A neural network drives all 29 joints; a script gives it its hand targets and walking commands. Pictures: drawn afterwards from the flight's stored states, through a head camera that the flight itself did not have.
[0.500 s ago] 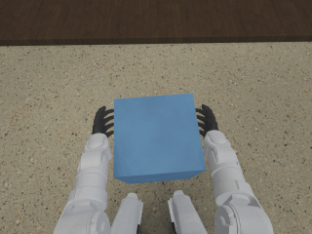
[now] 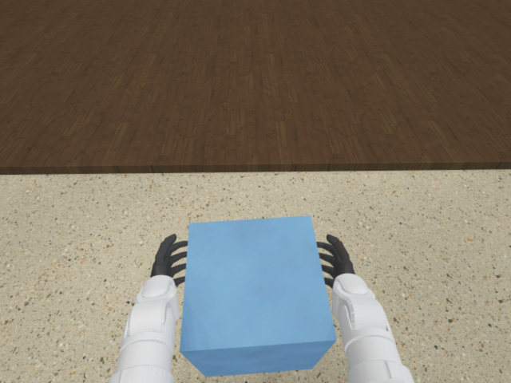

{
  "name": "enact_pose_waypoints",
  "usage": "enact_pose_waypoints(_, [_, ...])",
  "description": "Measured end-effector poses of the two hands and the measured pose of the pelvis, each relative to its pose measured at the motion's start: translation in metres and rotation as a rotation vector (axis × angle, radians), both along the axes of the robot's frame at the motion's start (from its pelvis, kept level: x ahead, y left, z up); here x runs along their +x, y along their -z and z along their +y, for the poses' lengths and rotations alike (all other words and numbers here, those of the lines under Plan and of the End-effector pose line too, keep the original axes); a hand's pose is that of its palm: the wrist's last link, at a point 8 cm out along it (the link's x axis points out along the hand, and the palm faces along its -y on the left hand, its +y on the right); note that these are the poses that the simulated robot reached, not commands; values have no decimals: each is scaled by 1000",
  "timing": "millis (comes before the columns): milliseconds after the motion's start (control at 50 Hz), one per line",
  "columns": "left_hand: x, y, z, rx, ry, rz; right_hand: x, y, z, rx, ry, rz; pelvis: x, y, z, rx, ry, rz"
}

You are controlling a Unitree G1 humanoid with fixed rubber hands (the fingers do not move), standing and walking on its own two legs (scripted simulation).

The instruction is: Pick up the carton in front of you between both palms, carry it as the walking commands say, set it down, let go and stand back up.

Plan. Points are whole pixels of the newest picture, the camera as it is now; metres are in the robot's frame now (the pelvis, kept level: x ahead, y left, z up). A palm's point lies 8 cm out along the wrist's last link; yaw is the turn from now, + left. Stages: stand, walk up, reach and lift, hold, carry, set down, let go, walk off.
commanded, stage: reach and lift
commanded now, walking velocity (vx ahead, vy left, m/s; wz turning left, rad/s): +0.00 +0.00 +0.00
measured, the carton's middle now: (255, 301) +0.29 +0.00 -0.08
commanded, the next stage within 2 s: hold in 1.12 s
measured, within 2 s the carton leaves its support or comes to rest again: neither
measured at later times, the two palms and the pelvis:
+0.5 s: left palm (154, 273) +0.28 +0.15 +0.04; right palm (350, 273) +0.28 -0.15 +0.04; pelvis -0.02 +0.00 +0.01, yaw +0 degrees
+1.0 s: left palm (153, 265) +0.29 +0.15 +0.06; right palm (351, 266) +0.29 -0.15 +0.05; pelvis +0.00 +0.00 +0.02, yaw +0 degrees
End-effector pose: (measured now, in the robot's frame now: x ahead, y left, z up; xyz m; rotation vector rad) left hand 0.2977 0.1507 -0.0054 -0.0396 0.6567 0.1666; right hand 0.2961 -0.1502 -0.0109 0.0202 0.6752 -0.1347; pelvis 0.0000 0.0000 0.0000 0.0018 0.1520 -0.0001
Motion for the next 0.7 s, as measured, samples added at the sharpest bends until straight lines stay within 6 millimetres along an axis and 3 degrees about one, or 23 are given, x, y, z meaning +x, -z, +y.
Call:
enact_pose_waypoints(200, [-10,-45,2,32,34,-3,-13,-45,2,-31,-15,-2,-2,-15,1,-1,-1,-160])
enact_pose_waypoints(460, [-14,-49,2,35,37,17,-17,-50,2,-33,-16,19,-18,-14,1,0,1,-204])
enact_pose_waypoints(700, [-9,-55,2,40,38,10,-12,-56,2,-37,-21,12,-10,-17,1,-1,0,-207])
